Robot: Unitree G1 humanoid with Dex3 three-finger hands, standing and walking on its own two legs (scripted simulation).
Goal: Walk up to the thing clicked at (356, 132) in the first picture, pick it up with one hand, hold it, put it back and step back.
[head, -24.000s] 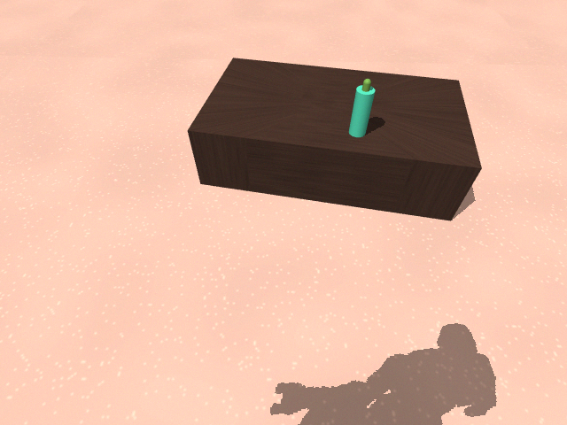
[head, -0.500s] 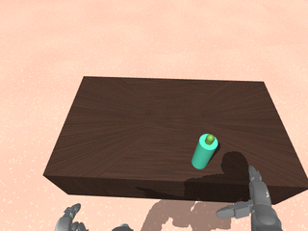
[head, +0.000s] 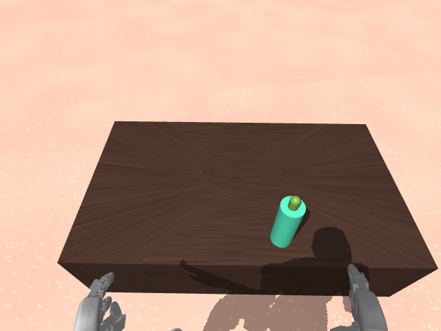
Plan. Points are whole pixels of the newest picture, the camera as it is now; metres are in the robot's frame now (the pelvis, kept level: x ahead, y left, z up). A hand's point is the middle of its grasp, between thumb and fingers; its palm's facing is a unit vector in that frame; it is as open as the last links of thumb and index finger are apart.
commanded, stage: home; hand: right
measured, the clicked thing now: (287, 220) +0.48 -0.20 -0.28
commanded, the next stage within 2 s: stand in 1.54 s
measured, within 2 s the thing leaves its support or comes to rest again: neither
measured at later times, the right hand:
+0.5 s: hand out of the picture +0.06 -0.26 -0.10, palm faces +0.03 +0.91 -0.41, open 17.4 cm
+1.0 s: hand out of the picture +0.03 -0.24 -0.11, palm faces +0.02 +0.93 -0.37, open 17.3 cm
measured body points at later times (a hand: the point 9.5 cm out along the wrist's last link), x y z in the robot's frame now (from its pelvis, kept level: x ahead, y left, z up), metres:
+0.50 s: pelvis +0.00 +0.00 +0.04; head -0.01 +0.02 +0.49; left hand +0.08 +0.29 -0.10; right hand +0.05 -0.30 -0.07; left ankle +0.04 +0.13 -0.70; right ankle -0.02 -0.14 -0.70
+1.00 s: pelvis -0.01 +0.01 +0.05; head -0.03 +0.03 +0.49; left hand +0.04 +0.30 -0.10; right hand +0.03 -0.29 -0.08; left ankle +0.04 +0.13 -0.70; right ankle -0.02 -0.14 -0.70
